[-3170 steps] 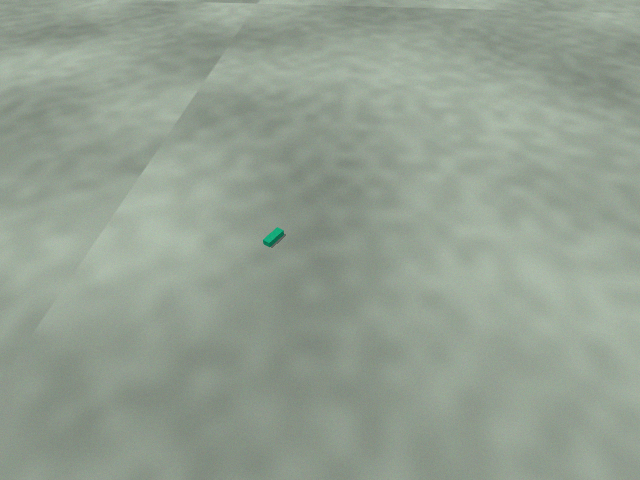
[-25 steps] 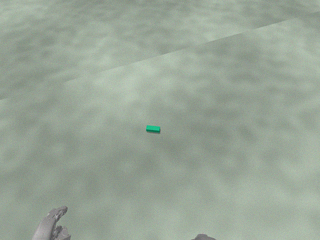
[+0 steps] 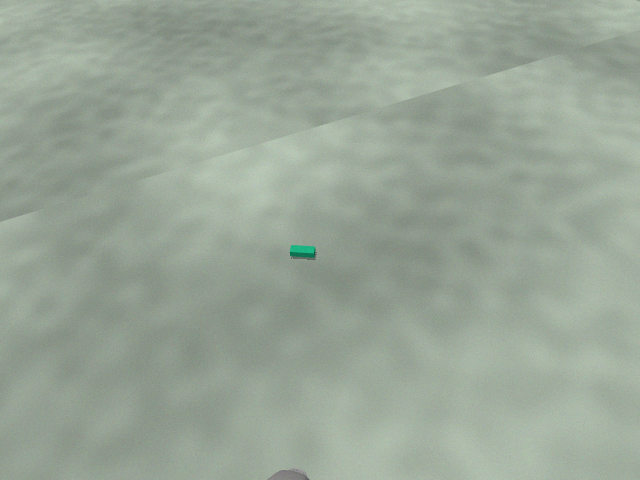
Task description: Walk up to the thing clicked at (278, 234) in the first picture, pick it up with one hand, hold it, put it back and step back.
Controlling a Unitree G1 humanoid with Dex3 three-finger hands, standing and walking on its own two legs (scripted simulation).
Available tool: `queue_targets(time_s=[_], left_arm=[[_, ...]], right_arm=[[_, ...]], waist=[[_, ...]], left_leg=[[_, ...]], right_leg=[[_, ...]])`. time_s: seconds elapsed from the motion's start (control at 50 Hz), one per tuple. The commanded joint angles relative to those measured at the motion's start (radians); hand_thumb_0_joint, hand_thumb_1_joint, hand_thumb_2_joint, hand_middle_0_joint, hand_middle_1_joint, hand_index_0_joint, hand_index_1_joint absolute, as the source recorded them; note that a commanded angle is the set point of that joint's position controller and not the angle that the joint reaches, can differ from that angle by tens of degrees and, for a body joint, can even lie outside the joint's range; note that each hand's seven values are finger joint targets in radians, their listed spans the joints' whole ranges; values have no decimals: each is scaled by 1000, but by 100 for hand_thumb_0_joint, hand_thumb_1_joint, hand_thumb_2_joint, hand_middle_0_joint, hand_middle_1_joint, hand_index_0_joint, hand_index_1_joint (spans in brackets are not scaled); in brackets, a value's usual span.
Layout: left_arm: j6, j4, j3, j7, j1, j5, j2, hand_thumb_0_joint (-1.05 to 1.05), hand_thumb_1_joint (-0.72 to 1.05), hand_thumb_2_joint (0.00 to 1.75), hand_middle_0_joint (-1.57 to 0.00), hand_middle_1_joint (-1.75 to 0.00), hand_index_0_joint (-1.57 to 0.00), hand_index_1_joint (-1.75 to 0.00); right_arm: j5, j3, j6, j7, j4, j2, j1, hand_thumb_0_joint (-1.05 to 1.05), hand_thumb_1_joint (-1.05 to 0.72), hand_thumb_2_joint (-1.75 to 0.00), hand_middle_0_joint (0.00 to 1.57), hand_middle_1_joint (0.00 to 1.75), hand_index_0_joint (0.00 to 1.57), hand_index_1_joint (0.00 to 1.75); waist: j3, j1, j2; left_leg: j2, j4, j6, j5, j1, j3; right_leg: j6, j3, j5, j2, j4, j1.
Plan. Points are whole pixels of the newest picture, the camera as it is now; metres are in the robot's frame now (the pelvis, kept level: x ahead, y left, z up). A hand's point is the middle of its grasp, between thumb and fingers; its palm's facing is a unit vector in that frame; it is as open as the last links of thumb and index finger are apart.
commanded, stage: step back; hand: left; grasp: from above
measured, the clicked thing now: (302, 251) +1.07 +0.22 -0.75
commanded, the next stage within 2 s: stand in 1.04 s
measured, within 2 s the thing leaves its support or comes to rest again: neither
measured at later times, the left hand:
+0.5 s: hand out of the picture +0.00 +0.28 -0.14, palm faces +0.05 -0.92 -0.39, open 7.4 cm
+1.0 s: hand out of the picture +0.07 +0.30 -0.15, palm faces +0.08 -0.93 -0.36, open 7.4 cm
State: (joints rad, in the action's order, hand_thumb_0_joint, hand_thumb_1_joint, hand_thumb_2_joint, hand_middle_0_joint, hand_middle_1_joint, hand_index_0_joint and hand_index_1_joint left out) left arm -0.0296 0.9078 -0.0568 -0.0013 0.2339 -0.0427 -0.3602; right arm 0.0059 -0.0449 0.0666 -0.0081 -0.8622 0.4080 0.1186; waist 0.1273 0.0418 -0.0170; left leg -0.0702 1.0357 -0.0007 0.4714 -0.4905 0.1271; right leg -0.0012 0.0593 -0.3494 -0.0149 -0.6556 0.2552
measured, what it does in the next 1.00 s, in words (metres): steps on the spot: left foot, then right foot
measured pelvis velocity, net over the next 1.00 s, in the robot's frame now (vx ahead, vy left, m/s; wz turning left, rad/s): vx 0.00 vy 0.02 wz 0.07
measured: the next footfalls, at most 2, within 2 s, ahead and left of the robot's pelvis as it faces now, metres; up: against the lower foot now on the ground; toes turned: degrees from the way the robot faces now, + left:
left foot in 0.16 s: -0.01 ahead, +0.13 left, +0.00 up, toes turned +2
right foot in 0.46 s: +0.03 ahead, -0.12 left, +0.00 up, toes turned +3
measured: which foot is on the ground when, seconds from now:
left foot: up 0.00-0.14, down 0.16-0.50, up 0.52-0.78, down 0.80-1.00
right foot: down 0.00-0.18, up 0.20-0.44, down 0.46-1.00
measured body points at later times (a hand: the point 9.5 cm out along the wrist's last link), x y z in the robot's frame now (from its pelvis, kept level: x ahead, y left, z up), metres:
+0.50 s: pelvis -0.04 +0.00 +0.00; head -0.03 +0.00 +0.45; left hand +0.00 +0.33 -0.12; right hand +0.03 -0.32 -0.12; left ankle -0.05 +0.13 -0.72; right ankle -0.01 -0.11 -0.73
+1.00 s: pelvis +0.00 +0.02 +0.00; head +0.04 +0.04 +0.45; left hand +0.06 +0.34 -0.13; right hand +0.14 -0.26 -0.12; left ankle +0.05 +0.15 -0.73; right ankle -0.02 -0.12 -0.71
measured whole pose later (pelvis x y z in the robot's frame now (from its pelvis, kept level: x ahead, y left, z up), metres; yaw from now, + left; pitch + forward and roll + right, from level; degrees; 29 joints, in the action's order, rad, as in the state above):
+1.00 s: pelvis +0.00 +0.02 +0.00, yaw +4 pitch -2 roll +0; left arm -0.01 0.98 -0.05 0.00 0.14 0.00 -0.39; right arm 0.03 -0.02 -0.02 0.00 -0.98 0.33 0.09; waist 0.11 0.02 0.02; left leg 0.04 0.61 0.00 0.23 -0.34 -0.03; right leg -0.02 0.01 -0.48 -0.03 -0.75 0.27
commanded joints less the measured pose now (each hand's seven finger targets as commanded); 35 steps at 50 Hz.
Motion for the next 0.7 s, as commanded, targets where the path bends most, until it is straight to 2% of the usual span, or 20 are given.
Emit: queue_targets(time_s=[0.0,0.06,0.1,0.12,0.14,0.16,0.18,0.2,0.24,0.26,0.34,0.38,0.44,0.46,0.48,0.5,0.52,0.54,0.58,0.68], left_arm=[[49,-116,-87,-25,-120,-5,-283,0,90,90,-20,-30,-20,-30],[51,-95,-96,-18,-65,-18,-295,0,90,90,-20,-30,-20,-30],[41,-95,-89,-8,-94,-9,-297,0,90,90,-20,-30,-20,-30],[32,-90,-79,-4,-96,-4,-283,0,90,90,-20,-30,-20,-30],[26,-87,-57,-5,-41,1,-220,0,90,90,-20,-30,-20,-30],[25,-83,-36,-4,-1,18,-137,0,90,90,-20,-30,-20,-30],[30,-74,-59,-12,-95,15,-227,0,90,90,-20,-30,-20,-30],[36,-67,-75,-8,-145,8,-288,0,90,90,-20,-30,-20,-30],[41,-39,-74,9,-77,26,-253,0,90,90,-20,-30,-20,-30],[46,-27,-67,13,-46,25,-237,0,90,90,-20,-30,-20,-30],[52,-23,-69,24,-71,16,-224,0,90,90,-20,-30,-20,-30],[58,-11,-70,22,-55,13,-220,0,90,90,-20,-30,-20,-30],[74,39,-75,6,48,7,-201,0,90,90,-20,-30,-20,-30],[82,43,-84,-3,71,-1,-230,0,90,90,-20,-30,-20,-30],[92,36,-97,-10,104,-14,-291,0,90,90,-20,-30,-20,-30],[92,13,-107,-10,39,-7,-346,0,90,90,-20,-30,-20,-30],[93,-7,-106,-7,-5,-2,-358,0,90,90,-20,-30,-20,-30],[97,-14,-101,-5,-24,7,-321,0,90,90,-20,-30,-20,-30],[110,-15,-82,-9,-31,16,-272,0,90,90,-20,-30,-20,-30],[103,-16,-66,-10,-54,16,-254,0,90,90,-20,-30,-20,-30]], right_arm=[[10,-52,-39,-8,39,165,36,0,-90,-90,20,30,20,30],[23,-49,-59,7,36,156,19,0,-90,-90,20,30,20,30],[25,-55,-78,12,5,144,69,0,-90,-90,20,30,20,30],[28,-62,-87,9,-25,142,121,0,-90,-90,20,30,20,30],[41,-79,-95,4,-43,172,137,0,-90,-90,20,30,20,30],[60,-92,-101,-2,-37,240,137,0,-90,-90,20,30,20,30],[46,-98,-100,2,-17,337,91,0,-90,-90,20,30,20,30],[36,-100,-102,7,-15,334,46,0,-90,-90,20,30,20,30],[47,-67,-115,8,-10,226,-14,0,-90,-90,20,30,20,30],[42,-64,-122,8,-4,206,-10,0,-90,-90,20,30,20,30],[42,-84,-112,16,-29,234,76,0,-90,-90,20,30,20,30],[38,-83,-99,17,-20,232,65,0,-90,-90,20,30,20,30],[22,-62,-79,17,-12,169,45,0,-90,-90,20,30,20,30],[16,-46,-80,14,-5,121,65,0,-90,-90,20,30,20,30],[11,-31,-85,14,19,74,50,0,-90,-90,20,30,20,30],[23,-48,-83,0,11,131,40,0,-90,-90,20,30,20,30],[25,-65,-88,-3,-4,182,62,0,-90,-90,20,30,20,30],[21,-66,-94,1,-18,195,81,0,-90,-90,20,30,20,30],[15,-58,-100,6,-45,160,111,0,-90,-90,20,30,20,30],[15,-42,-100,12,-49,113,100,0,-90,-90,20,30,20,30]], waist=[[-81,-29,148],[-98,21,217],[-117,-17,241],[-135,-41,195],[-143,-32,65],[-136,-25,-176],[-38,-67,-144],[58,-65,-117],[46,-13,-75],[16,-7,-115],[-32,-65,-161],[-46,-58,-165],[-83,10,-75],[-116,20,31],[-120,36,198],[-65,33,131],[-9,13,113],[20,-2,74],[-29,-20,79],[-102,-16,174]], left_leg=[[2,19,18,-22,62,-14],[52,-284,25,41,33,-78],[68,-555,3,39,208,-107],[38,-715,-8,-61,320,-124],[86,-742,-29,-40,464,32],[291,-812,-90,137,513,371],[407,-871,-212,441,260,549],[431,-914,-240,514,73,544],[292,-849,-166,242,155,285],[260,-818,-142,139,221,207],[266,-794,-167,166,237,175],[264,-762,-168,152,187,140],[196,-566,-104,78,79,45],[145,-427,-70,33,4,1],[5,-186,-22,56,-146,-58],[38,-105,-16,98,-146,-8],[78,-65,-15,91,-103,8],[88,-42,-15,50,-101,21],[87,-108,-13,-26,-51,25],[92,-339,9,-94,129,-119]], right_leg=[[-171,154,-14,-169,255,97],[-174,194,-246,-188,271,-74],[-171,194,-235,-212,242,-9],[-137,143,-167,-177,157,10],[-93,97,-142,-124,6,160],[-29,-23,-188,-13,-220,351],[-12,0,-212,-14,-240,351],[-16,32,-204,-40,-283,254],[-15,48,-72,-38,-238,220],[-20,-1,-43,-34,-201,220],[-1,-69,-98,-5,-62,131],[-7,-94,-83,12,16,46],[-24,-103,53,40,235,-202],[-47,31,-3,-28,283,-297],[-121,389,-144,-240,407,-340],[-206,507,-291,-380,451,-190],[-271,546,-291,-422,452,-80],[-261,465,-196,-384,446,-79],[-182,249,82,-271,382,-131],[-162,39,539,-221,239,-90]])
